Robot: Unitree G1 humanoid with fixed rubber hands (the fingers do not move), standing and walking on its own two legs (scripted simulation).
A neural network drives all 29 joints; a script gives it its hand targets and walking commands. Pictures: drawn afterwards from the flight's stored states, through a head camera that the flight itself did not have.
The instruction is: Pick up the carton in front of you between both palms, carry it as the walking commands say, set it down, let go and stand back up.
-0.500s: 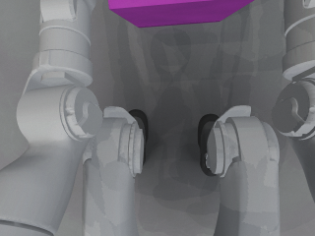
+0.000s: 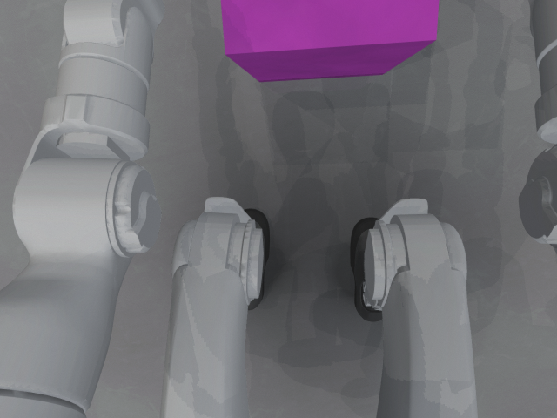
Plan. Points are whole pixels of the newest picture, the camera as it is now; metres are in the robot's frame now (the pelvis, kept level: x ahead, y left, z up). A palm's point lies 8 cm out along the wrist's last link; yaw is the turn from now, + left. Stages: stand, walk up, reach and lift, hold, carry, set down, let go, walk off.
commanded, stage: set down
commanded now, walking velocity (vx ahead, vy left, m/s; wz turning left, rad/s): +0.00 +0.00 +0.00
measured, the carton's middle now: out of the picture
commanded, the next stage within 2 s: let go in 0.80 s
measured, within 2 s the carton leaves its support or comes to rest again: neither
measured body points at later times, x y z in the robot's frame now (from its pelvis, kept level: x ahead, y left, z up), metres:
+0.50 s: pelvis +0.01 +0.00 +0.13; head +0.37 -0.01 +0.41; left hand +0.59 +0.18 +0.02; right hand +0.61 -0.21 +0.02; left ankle +0.11 +0.12 -0.36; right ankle +0.09 -0.12 -0.36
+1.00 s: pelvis +0.04 +0.00 +0.27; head +0.36 -0.01 +0.58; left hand +0.56 +0.19 +0.15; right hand +0.57 -0.22 +0.15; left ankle +0.11 +0.12 -0.36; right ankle +0.09 -0.12 -0.36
